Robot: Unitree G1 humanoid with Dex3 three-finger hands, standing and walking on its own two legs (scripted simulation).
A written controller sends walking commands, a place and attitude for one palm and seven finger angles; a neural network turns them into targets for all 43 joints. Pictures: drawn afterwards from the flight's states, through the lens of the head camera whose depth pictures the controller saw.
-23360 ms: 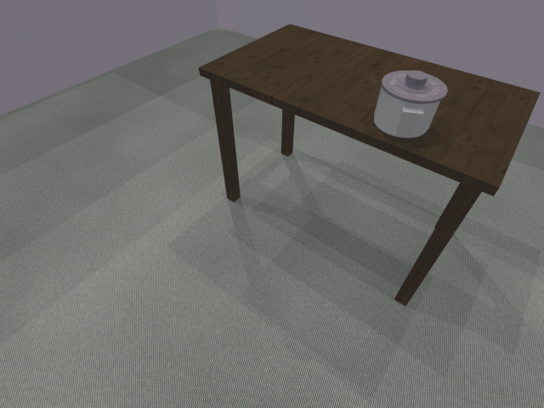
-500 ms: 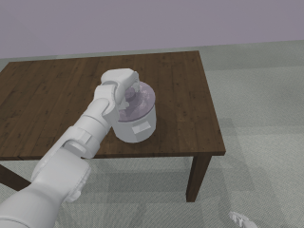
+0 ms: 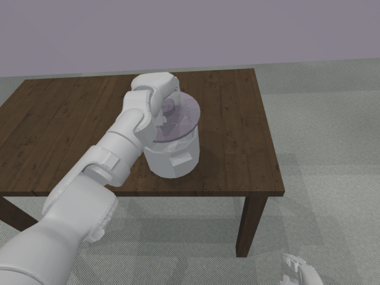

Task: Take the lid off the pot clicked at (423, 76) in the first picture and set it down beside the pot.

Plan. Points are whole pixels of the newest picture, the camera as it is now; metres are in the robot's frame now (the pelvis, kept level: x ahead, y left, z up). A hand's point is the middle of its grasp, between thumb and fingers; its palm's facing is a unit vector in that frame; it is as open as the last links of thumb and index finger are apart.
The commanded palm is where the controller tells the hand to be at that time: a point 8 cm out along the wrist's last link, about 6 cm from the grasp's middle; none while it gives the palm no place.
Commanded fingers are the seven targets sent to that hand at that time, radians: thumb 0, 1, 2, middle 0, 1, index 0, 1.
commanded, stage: lift the lid straight up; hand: left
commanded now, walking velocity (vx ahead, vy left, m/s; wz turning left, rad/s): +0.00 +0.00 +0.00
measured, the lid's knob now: (163, 107) +0.48 +0.06 +0.13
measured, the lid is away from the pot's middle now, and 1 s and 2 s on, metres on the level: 0.01 0.01 0.10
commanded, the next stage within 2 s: move the lid sideways beside the pot in 1.12 s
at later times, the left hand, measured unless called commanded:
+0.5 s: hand (156, 89) +0.47 +0.07 +0.19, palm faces -0.25 -0.04 -0.97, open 8.3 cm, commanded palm +0.44 +0.07 +0.27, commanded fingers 0.00 0.55 1.10 -0.81 -0.98 -0.79 -0.96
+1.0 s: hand (150, 74) +0.46 +0.07 +0.23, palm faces -0.18 -0.02 -0.98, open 8.3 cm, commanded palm +0.44 +0.07 +0.30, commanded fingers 0.00 0.55 1.10 -0.81 -0.98 -0.79 -0.96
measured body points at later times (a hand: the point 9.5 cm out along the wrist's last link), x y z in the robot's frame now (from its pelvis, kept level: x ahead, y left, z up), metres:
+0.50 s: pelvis +0.00 +0.00 +0.00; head +0.02 -0.04 +0.45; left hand +0.47 +0.07 +0.24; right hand +0.12 -0.24 -0.13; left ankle +0.02 +0.08 -0.74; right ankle -0.04 -0.09 -0.74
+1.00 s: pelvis +0.00 +0.01 +0.00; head +0.02 -0.02 +0.45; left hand +0.46 +0.07 +0.28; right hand +0.16 -0.22 -0.12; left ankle +0.02 +0.08 -0.74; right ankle -0.04 -0.09 -0.74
